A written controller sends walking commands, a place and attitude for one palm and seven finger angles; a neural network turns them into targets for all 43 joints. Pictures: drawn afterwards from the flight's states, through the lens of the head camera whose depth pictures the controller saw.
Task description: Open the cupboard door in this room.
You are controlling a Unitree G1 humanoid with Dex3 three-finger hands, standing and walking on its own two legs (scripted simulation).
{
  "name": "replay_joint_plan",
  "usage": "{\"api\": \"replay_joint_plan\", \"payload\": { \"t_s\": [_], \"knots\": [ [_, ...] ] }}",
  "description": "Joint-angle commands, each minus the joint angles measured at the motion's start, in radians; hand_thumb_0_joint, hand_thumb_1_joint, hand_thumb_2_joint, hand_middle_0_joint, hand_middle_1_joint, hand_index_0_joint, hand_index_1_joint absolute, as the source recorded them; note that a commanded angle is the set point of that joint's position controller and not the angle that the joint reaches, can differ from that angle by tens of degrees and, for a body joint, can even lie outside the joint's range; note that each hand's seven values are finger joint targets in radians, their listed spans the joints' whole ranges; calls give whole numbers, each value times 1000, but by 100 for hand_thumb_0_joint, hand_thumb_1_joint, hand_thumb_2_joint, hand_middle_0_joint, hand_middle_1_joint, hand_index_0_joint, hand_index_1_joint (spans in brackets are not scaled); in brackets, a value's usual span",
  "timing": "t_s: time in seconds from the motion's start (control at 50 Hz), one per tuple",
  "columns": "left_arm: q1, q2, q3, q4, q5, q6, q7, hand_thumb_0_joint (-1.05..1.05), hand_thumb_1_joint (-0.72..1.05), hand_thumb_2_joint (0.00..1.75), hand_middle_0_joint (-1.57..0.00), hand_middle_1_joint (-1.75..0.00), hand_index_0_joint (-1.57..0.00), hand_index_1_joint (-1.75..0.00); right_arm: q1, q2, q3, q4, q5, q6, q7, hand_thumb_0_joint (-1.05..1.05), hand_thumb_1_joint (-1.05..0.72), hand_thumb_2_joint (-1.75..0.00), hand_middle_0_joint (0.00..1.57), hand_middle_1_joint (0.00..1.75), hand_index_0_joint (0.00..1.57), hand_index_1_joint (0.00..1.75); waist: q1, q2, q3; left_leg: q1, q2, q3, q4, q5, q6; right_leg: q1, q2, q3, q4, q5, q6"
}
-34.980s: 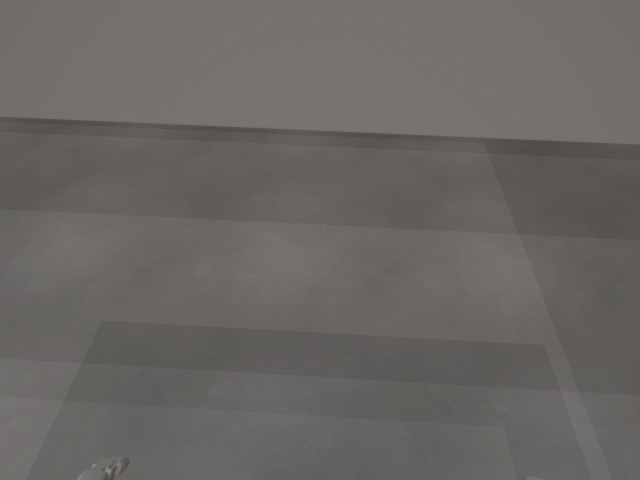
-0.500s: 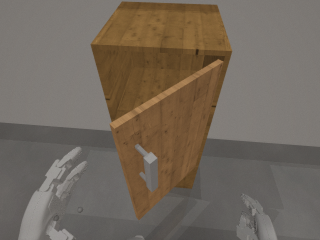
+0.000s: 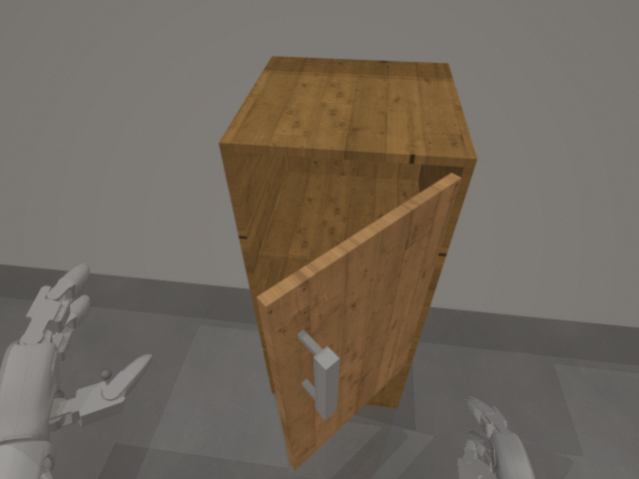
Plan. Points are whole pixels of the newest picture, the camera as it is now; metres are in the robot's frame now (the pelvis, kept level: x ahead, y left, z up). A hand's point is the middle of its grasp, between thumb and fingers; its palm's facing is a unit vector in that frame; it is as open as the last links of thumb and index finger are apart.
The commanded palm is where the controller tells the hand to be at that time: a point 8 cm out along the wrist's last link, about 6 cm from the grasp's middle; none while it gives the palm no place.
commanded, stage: draw the hand back to the body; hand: left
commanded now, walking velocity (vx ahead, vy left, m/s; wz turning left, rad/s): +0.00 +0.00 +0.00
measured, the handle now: (316, 375) +0.27 +0.04 -0.03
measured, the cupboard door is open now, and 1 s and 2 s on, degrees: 48 48 48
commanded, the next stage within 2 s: step back with the hand held close in 0.56 s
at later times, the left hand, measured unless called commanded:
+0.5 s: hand (94, 347) +0.18 +0.24 +0.16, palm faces +0.43 -0.82 -0.38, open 7.5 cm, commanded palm +0.14 +0.28 +0.18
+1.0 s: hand (110, 343) +0.19 +0.23 +0.15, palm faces +0.31 -0.81 -0.49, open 7.4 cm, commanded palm +0.13 +0.27 +0.18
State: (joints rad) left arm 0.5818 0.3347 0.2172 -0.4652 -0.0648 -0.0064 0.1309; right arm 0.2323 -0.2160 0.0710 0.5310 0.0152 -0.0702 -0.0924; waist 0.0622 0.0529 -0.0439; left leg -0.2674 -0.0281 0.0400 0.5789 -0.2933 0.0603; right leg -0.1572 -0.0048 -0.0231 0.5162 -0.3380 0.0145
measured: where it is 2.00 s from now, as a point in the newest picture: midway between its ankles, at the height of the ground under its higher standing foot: outside the picture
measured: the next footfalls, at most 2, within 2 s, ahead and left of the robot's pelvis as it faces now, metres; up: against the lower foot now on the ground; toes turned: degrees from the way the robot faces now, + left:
right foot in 1.96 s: -0.26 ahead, -0.12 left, +0.00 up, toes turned -3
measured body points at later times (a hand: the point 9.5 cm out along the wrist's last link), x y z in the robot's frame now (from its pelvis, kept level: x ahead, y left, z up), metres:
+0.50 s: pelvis +0.00 -0.02 +0.01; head -0.02 -0.03 +0.46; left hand +0.16 +0.28 +0.18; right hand +0.18 -0.25 -0.07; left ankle +0.01 +0.07 -0.73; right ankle -0.04 -0.13 -0.73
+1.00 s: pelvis -0.02 -0.02 +0.01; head +0.01 -0.03 +0.46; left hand +0.17 +0.27 +0.18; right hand +0.16 -0.27 -0.07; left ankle +0.01 +0.07 -0.73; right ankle -0.04 -0.13 -0.73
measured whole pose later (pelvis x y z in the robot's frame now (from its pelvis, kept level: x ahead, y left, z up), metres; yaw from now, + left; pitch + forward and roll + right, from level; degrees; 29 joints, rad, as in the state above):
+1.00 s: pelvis -0.02 -0.02 +0.01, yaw -2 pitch +0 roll -1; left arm 0.56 0.41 0.37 -0.46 -0.07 -0.12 0.11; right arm 0.16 -0.25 -0.02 0.55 0.01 0.03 -0.08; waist 0.01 0.04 0.04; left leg -0.26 0.01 0.06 0.45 -0.20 0.03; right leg -0.17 0.03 0.01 0.40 -0.23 -0.01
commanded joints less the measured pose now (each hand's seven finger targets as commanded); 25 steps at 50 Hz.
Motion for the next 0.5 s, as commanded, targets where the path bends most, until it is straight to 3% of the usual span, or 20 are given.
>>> {"api": "replay_joint_plan", "payload": {
  "t_s": [0.0, 0.04, 0.14, 0.16, 0.22, 0.3, 0.32, 0.4, 0.48],
  "knots": [
    [-91, 172, 166, -209, 1, -70, 14, 0, 62, 78, -19, -30, -19, -30, -131, -120, -60, -139, -5, -62, 0, 0, -90, -90, 20, 30, 20, 30, 2, 33, -36, 147, 79, -96, -167, 280, -55, -28, 13, -17, -105, 206, -44],
    [-122, 168, 178, -200, -5, -74, 11, 0, 69, 81, -19, -30, -19, -30, -135, -119, -62, -132, -5, -57, 1, 0, -90, -90, 20, 30, 20, 30, -2, 6, -17, 156, 78, -90, -181, 260, -53, -25, 14, -16, -120, 204, -42],
    [-202, 208, 242, -213, -10, -94, 15, 0, 87, 88, -20, -30, -20, -30, -145, -122, -69, -108, -6, -62, 5, 0, -90, -90, 20, 30, 20, 30, 1, 63, -27, 183, 75, -87, -207, 253, -56, 9, 14, -10, -144, 212, -45],
    [-215, 218, 259, -192, -12, -97, 15, 0, 90, 90, -20, -30, -20, -30, -150, -121, -70, -102, -5, -63, 5, 0, -90, -90, 20, 30, 20, 30, 3, 45, -10, 181, 74, -85, -213, 232, -55, 1, 16, -10, -153, 205, -44],
    [-143, 148, 205, -110, -21, -90, -3, 0, 90, 90, -20, -30, -20, -30, -154, -126, -78, -99, -5, -53, 11, 0, -90, -90, 20, 30, 20, 30, 1, -12, 14, 183, 72, -68, -219, 233, -45, 9, 14, -9, -169, 219, -39],
    [-161, 181, 221, -147, -19, -98, -6, 0, 90, 90, -20, -30, -20, -30, -161, -131, -88, -101, -7, -46, 13, 0, -90, -90, 20, 30, 20, 30, 4, -33, -19, 195, 64, -52, -208, 251, -35, 35, 13, -3, -179, 256, -37],
    [-176, 197, 233, -172, -18, -102, -4, 0, 90, 90, -20, -30, -20, -30, -165, -128, -87, -101, -8, -47, 12, 0, -90, -90, 20, 30, 20, 30, 7, 0, -31, 197, 59, -45, -205, 253, -33, 39, 10, 4, -180, 269, -37],
    [-195, 221, 249, -191, -17, -111, 1, 0, 90, 90, -20, -30, -20, -30, -171, -121, -85, -91, -8, -57, 3, 0, -90, -90, 20, 30, 20, 30, 7, 18, -20, 204, 51, -39, -197, 230, -33, 34, 10, 7, -200, 253, -39],
    [-194, 207, 241, -188, -18, -118, 2, 0, 90, 90, -20, -30, -20, -30, -170, -115, -84, -82, -7, -68, 2, 0, -90, -90, 20, 30, 20, 30, 4, 32, -8, 220, 48, -35, -197, 233, -33, 18, 10, 11, -208, 256, -37]
  ]
}}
